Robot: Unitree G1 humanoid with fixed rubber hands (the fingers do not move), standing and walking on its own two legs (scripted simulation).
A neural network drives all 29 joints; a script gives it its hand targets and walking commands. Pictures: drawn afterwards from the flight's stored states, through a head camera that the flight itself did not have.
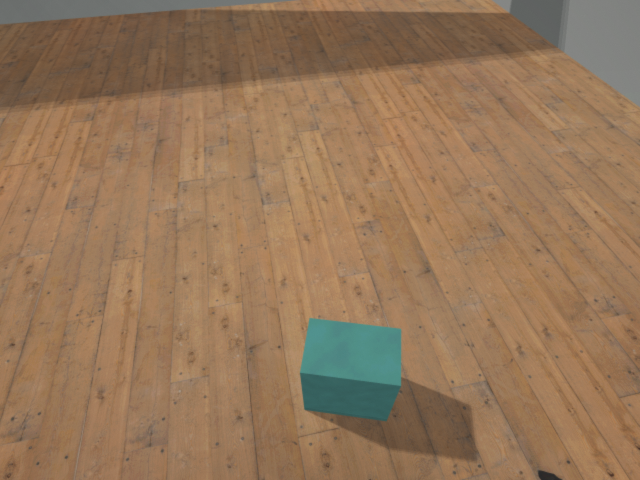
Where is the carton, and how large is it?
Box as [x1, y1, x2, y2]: [300, 318, 400, 420]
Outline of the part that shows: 309,318 300,369 304,409 386,420 400,386 400,329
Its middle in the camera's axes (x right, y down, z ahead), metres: +0.08 +0.37 +1.12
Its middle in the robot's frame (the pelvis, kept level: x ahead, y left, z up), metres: +0.50 -0.06 -0.63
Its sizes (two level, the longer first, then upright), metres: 0.251 0.156 0.291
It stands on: the floor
